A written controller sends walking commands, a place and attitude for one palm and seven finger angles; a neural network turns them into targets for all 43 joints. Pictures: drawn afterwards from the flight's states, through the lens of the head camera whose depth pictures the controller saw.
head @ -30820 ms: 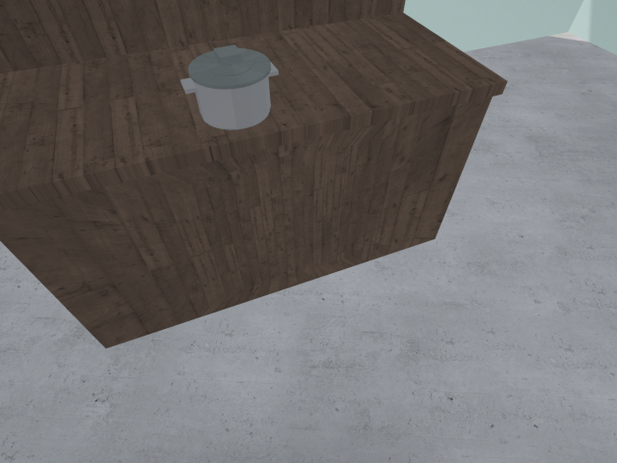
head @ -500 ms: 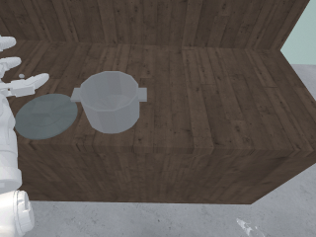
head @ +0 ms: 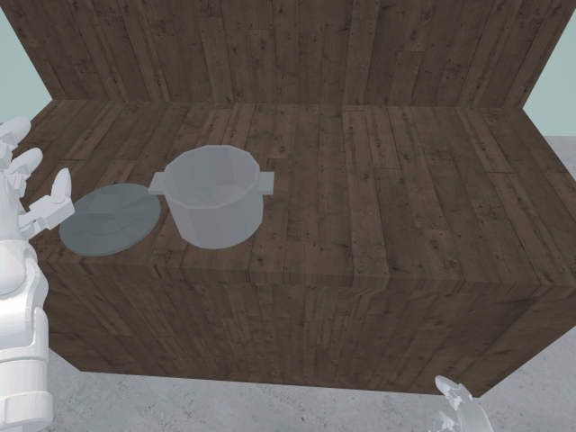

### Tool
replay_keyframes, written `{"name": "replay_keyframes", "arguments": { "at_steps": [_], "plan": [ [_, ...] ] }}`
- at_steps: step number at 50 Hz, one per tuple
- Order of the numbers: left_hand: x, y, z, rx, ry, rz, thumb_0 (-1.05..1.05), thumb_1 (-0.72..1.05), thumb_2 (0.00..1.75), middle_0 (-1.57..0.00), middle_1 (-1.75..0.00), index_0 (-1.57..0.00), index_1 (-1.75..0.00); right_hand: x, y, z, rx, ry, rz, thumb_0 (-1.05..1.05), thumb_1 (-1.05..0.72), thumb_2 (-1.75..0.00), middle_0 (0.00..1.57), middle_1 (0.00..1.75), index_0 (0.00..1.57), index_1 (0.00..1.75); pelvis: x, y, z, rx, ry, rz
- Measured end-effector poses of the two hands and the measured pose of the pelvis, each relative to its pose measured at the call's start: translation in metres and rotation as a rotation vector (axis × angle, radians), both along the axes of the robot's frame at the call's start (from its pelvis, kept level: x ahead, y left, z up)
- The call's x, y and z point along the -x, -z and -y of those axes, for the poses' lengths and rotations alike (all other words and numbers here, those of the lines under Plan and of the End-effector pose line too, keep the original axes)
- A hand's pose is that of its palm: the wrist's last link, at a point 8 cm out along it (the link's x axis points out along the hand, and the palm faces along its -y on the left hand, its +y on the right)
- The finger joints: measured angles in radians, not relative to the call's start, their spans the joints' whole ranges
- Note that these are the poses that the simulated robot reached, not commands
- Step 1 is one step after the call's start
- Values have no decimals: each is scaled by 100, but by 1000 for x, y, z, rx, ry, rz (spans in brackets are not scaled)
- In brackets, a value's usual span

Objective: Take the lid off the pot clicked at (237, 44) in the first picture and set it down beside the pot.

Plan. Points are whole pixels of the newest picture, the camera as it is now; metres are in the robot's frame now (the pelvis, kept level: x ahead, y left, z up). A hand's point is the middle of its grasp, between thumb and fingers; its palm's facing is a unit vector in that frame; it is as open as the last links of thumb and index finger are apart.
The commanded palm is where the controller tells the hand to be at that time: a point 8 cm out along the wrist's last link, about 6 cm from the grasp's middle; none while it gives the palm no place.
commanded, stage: draw the hand back to the body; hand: left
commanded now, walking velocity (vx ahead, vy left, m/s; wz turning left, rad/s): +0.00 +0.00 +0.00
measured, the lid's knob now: (106, 207) +0.48 +0.41 +0.00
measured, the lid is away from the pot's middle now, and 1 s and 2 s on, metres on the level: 0.22 0.22 0.22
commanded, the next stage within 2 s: step back with the hand held close in 0.98 s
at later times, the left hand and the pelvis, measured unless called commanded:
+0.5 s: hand (53, 267) +0.23 +0.27 +0.18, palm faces +0.49 -0.83 -0.28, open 7.4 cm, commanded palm +0.16 +0.30 +0.18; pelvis -0.02 +0.00 +0.00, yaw +0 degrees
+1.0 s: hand (40, 331) +0.17 +0.25 +0.17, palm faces +0.43 -0.83 -0.36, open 7.4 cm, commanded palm +0.11 +0.29 +0.18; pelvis -0.02 +0.01 +0.00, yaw +1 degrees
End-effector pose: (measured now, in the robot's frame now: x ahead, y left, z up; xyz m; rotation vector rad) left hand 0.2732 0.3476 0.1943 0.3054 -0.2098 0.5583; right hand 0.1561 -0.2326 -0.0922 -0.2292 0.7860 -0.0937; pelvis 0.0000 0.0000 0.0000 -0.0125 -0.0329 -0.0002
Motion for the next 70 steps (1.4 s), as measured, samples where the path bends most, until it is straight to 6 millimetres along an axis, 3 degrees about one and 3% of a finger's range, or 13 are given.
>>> {"name": "replay_keyframes", "arguments": {
  "at_steps": [16,30,43,59,70],
  "plan": [
    [59,4,28,-26,41,23,1,86,88,-21,-33,-21,-32,-7,-8,-12,-25,-40,91,1,-90,-90,20,30,21,30,12,-1,5,-3,-2,47],
    [106,10,46,-84,97,-6,2,89,90,-21,-30,-21,-30,-2,-12,-15,-16,-52,115,2,-90,-90,20,30,21,30,17,0,2,-2,-4,72],
    [143,14,59,-124,136,-56,2,89,90,-21,-30,-21,-30,-9,-19,-30,-22,-81,164,2,-90,-90,20,30,21,30,16,1,-4,2,-6,78],
    [146,7,49,-184,129,-37,2,89,90,-21,-30,-21,-30,-16,-22,-39,-22,-91,154,2,-90,-90,20,30,21,30,15,2,-10,9,-13,40],
    [151,24,45,-216,250,-136,2,89,90,-21,-30,-21,-30,14,-25,-17,50,43,78,1,-90,-90,20,30,21,30,34,5,-27,1,-3,-23]
  ]
}}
